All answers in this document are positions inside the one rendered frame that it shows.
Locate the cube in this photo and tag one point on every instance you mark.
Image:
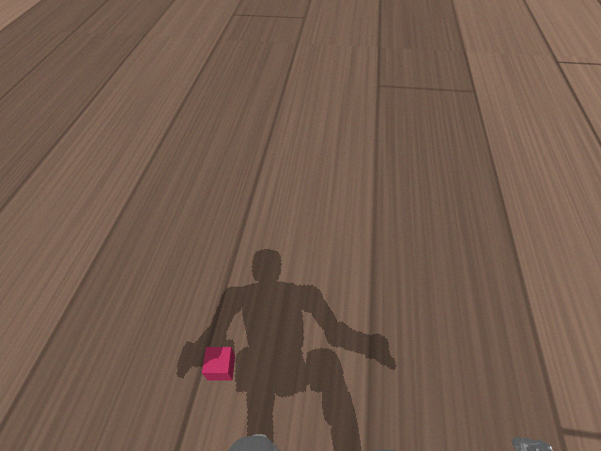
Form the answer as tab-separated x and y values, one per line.
218	364

